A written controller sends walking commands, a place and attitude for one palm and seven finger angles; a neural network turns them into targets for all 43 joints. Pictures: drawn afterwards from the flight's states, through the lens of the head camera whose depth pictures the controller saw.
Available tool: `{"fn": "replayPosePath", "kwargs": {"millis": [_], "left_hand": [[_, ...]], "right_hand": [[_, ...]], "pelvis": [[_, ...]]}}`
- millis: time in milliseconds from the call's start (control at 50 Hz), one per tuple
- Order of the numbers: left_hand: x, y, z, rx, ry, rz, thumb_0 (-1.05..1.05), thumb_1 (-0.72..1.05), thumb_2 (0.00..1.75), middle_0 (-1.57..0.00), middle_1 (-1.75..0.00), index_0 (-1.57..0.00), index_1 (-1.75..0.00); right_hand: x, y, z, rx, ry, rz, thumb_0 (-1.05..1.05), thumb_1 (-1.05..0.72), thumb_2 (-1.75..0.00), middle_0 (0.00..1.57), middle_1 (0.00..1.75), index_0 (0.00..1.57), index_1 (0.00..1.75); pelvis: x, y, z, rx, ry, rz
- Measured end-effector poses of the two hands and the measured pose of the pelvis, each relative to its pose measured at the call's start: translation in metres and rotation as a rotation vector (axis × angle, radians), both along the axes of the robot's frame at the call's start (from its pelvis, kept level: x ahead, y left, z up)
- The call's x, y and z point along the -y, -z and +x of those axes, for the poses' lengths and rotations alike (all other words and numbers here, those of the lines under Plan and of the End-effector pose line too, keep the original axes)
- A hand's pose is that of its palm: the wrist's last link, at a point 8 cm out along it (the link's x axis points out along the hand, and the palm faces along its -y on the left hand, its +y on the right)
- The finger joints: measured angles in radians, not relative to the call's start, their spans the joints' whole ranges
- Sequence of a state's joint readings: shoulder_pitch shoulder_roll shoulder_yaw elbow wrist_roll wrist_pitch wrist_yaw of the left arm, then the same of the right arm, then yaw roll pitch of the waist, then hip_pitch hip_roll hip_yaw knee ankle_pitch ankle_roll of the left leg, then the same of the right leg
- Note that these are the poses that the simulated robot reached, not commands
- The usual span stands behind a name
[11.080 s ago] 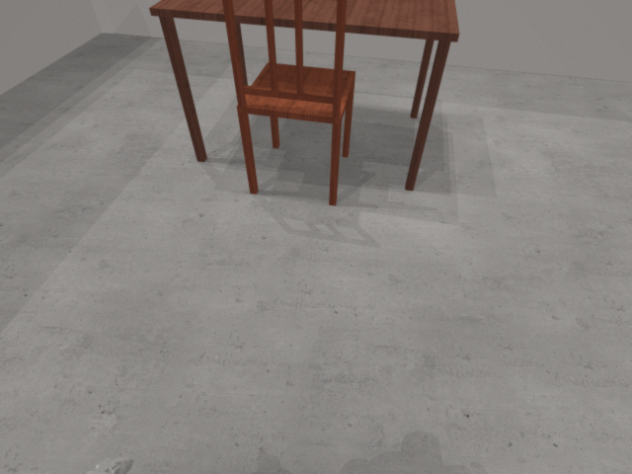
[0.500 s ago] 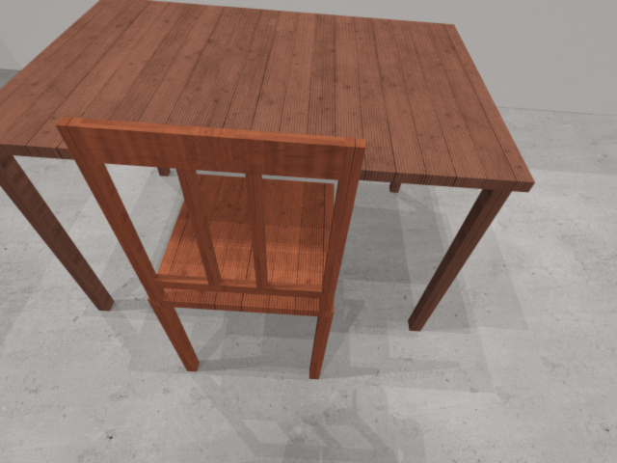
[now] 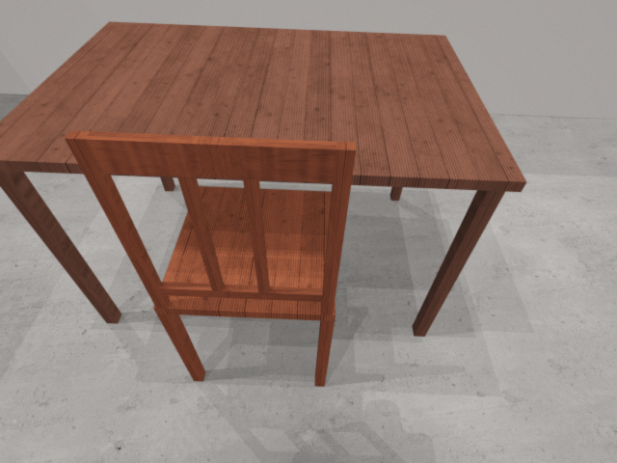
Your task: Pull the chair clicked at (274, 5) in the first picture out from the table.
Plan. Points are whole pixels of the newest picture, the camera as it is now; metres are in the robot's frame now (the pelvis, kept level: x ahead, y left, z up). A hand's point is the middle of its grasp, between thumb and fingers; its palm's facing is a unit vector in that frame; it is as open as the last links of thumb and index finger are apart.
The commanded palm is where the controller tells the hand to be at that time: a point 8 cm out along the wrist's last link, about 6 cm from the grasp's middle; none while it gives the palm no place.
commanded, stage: shuffle to correct the standing spot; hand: left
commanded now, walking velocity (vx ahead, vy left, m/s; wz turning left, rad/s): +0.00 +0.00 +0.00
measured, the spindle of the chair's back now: (204, 239) +0.50 +0.23 -0.06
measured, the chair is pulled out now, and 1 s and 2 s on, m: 0.00 0.00 0.00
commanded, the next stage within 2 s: come to a stop and stand still in 0.64 s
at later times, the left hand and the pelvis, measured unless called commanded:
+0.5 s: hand out of the picture -0.09 +0.09 -0.18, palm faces +0.08 -0.99 -0.13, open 7.4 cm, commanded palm none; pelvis +0.01 -0.05 -0.01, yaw +1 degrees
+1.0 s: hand out of the picture +0.09 +0.05 -0.16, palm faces +0.03 -0.97 -0.25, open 7.3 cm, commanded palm none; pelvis +0.08 -0.12 +0.00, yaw +0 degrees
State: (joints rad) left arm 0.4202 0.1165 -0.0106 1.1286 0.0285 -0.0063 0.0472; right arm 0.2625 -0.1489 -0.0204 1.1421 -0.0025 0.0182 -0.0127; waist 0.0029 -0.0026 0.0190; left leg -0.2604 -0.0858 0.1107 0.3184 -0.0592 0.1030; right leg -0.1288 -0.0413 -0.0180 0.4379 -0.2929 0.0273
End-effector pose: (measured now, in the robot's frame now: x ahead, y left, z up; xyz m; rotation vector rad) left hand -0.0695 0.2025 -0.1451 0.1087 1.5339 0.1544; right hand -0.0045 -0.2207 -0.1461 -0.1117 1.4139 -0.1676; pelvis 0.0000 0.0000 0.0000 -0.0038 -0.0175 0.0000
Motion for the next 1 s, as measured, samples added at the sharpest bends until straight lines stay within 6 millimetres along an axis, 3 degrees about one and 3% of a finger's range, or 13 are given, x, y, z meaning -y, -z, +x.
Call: {"fn": "replayPosePath", "kwargs": {"millis": [220,380,460,520,600,680,820,900,1000], "left_hand": [[0.021,-0.005,-0.014,-0.024,-0.015,-0.009,0.00,0.91,0.90,-0.20,-0.30,-0.20,-0.30],[0.045,-0.009,-0.036,-0.061,-0.056,-0.005,0.00,0.91,0.90,-0.19,-0.30,-0.20,-0.30],[0.056,0.000,-0.034,-0.073,-0.061,-0.023,0.00,0.91,0.90,-0.20,-0.30,-0.20,-0.30],[0.062,0.012,-0.017,-0.051,-0.050,-0.050,0.01,0.91,0.90,-0.20,-0.30,-0.20,-0.30],[0.067,0.021,0.021,0.004,-0.015,-0.072,0.01,0.91,0.90,-0.20,-0.30,-0.20,-0.30],[0.069,0.011,0.074,0.077,0.047,-0.050,0.01,0.91,0.90,-0.20,-0.30,-0.20,-0.30],[0.061,-0.009,0.128,0.137,0.083,0.082,0.04,0.95,0.90,-0.20,-0.30,-0.20,-0.30],[0.078,-0.013,0.147,0.168,0.062,0.112,0.03,0.94,0.90,-0.19,-0.30,-0.20,-0.30],[0.102,-0.014,0.154,0.161,0.035,0.094,0.02,0.94,0.90,-0.19,-0.30,-0.20,-0.30]], "right_hand": [[0.008,0.001,-0.014,-0.016,0.023,0.019,0.01,-0.91,-0.90,0.20,0.30,0.20,0.30],[0.031,0.005,-0.020,-0.026,0.030,0.021,0.01,-0.90,-0.90,0.20,0.30,0.20,0.30],[0.041,0.005,-0.019,-0.014,0.043,0.006,0.00,-0.90,-0.90,0.20,0.30,0.20,0.30],[0.044,0.006,-0.018,-0.008,0.050,-0.012,0.00,-0.91,-0.90,0.20,0.30,0.20,0.30],[0.045,0.007,-0.018,-0.015,0.056,-0.019,0.00,-0.91,-0.90,0.20,0.30,0.20,0.30],[0.047,0.004,-0.025,-0.043,0.078,0.007,0.00,-0.91,-0.90,0.20,0.30,0.20,0.30],[0.072,0.011,-0.020,-0.128,0.090,0.066,0.00,-0.90,-0.90,0.20,0.30,0.20,0.30],[0.095,0.017,0.006,-0.156,0.051,0.071,0.01,-0.90,-0.90,0.20,0.30,0.20,0.30],[0.121,0.012,0.066,-0.076,0.001,0.032,0.01,-0.91,-0.90,0.20,0.30,0.20,0.30]], "pelvis": [[0.016,-0.003,-0.005,-0.008,0.000,0.014],[0.040,-0.002,-0.008,-0.004,-0.001,0.013],[0.048,0.003,-0.001,0.006,-0.006,-0.006],[0.051,0.009,0.009,0.005,-0.012,-0.017],[0.055,0.013,0.017,0.000,0.009,0.018],[0.064,0.007,0.024,-0.029,0.019,0.036],[0.097,0.006,0.050,-0.054,0.017,0.041],[0.114,0.007,0.067,-0.048,-0.006,0.024],[0.122,0.000,0.078,-0.033,-0.006,0.036]]}}
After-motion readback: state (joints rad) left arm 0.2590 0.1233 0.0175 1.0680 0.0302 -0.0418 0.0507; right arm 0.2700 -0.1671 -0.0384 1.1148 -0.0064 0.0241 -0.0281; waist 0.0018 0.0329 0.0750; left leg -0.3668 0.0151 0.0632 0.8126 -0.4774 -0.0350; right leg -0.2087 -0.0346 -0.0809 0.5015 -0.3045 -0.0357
